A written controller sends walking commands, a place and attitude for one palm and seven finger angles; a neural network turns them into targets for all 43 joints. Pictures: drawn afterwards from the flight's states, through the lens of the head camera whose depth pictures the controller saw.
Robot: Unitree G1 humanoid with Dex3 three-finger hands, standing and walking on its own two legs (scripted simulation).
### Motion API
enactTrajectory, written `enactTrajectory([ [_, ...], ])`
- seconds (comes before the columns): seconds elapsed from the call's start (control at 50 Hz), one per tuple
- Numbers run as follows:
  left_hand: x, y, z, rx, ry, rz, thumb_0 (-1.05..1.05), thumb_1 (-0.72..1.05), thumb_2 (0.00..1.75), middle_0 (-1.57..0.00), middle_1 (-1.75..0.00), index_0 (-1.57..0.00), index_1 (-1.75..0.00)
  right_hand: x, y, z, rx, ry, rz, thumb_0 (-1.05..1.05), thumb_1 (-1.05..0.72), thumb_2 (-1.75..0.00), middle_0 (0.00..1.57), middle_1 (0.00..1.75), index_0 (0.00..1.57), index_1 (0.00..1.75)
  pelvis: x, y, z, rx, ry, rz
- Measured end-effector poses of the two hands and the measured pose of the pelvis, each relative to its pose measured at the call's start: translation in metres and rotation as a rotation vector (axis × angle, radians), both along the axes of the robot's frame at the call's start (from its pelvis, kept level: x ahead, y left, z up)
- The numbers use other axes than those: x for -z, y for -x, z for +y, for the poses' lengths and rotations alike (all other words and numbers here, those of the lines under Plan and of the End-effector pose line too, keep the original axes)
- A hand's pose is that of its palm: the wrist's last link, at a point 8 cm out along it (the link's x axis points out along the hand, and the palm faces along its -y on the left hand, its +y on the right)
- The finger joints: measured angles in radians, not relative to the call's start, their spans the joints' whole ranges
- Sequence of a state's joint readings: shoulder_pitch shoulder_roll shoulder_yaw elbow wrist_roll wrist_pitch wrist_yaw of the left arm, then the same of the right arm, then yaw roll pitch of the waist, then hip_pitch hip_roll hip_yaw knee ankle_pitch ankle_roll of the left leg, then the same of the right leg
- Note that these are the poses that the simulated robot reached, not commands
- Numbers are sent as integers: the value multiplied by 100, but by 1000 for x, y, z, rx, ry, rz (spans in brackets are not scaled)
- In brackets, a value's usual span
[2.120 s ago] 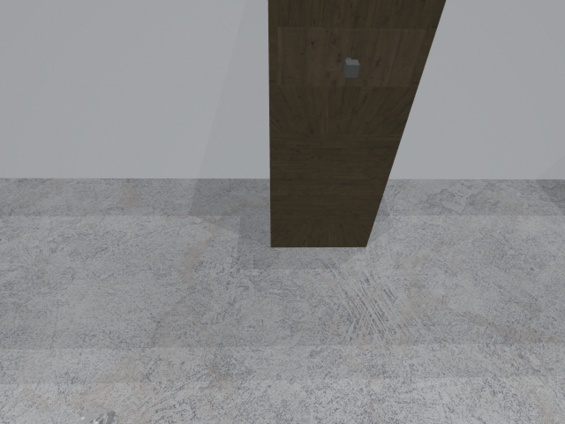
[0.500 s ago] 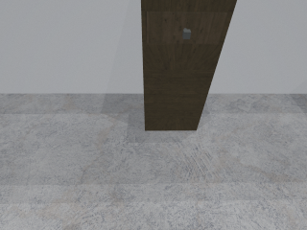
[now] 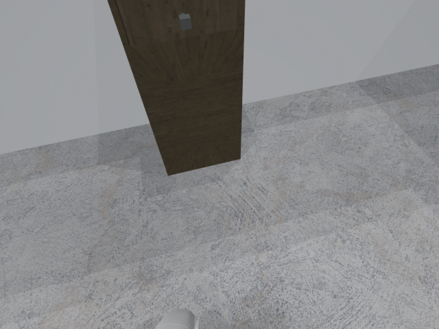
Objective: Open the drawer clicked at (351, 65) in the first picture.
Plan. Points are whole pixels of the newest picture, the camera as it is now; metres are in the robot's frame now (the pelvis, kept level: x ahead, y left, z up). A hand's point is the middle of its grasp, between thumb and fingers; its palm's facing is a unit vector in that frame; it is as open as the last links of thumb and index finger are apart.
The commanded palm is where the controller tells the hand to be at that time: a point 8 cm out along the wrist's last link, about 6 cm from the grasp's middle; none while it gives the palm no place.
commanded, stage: walk to a spot facing it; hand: left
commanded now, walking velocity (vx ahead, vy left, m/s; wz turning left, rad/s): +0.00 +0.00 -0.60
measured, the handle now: (184, 19) +0.97 +0.21 +0.08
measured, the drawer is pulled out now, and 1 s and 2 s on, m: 0.00 0.00 0.00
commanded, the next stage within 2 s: none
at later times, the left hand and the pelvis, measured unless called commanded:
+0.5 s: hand out of the picture +0.10 +0.29 -0.17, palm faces -0.21 -0.95 -0.22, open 7.4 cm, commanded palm none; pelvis -0.02 +0.09 +0.00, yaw -18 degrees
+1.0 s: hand (188, 291) +0.21 +0.10 -0.16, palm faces -0.62 -0.76 -0.20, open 7.4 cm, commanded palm none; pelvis -0.01 +0.04 -0.02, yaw -38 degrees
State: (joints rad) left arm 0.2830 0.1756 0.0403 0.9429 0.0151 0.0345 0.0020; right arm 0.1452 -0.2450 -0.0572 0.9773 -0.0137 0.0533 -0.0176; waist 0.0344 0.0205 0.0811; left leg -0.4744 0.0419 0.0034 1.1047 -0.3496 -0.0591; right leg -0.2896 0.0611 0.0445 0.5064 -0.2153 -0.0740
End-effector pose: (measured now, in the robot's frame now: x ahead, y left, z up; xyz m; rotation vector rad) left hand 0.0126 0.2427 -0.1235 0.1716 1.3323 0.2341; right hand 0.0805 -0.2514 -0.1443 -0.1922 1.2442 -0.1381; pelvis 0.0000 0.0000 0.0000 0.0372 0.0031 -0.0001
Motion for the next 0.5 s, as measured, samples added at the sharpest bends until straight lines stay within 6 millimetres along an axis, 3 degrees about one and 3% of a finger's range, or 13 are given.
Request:
enactTrajectory([
  [0.16,0,-20,11,80,12,-16,1,90,89,-21,-30,-20,-30,-15,12,-6,86,54,-47,1,-90,-90,20,29,20,30,-3,4,12,88,12,23],
  [0.32,12,-49,52,173,19,-52,1,90,89,-21,-30,-20,-30,-30,23,24,155,93,-127,1,-90,-90,20,29,20,30,1,13,47,183,36,32],
  [0.38,23,-64,71,211,30,-65,1,90,89,-21,-30,-20,-30,-35,38,42,190,117,-156,1,-90,-90,20,29,20,30,6,17,64,216,43,26],
  [0.5,17,-95,91,310,49,-90,1,91,89,-20,-30,-20,-30,-47,88,74,279,128,-106,1,-90,-90,20,29,20,30,-4,18,85,306,76,2],
])
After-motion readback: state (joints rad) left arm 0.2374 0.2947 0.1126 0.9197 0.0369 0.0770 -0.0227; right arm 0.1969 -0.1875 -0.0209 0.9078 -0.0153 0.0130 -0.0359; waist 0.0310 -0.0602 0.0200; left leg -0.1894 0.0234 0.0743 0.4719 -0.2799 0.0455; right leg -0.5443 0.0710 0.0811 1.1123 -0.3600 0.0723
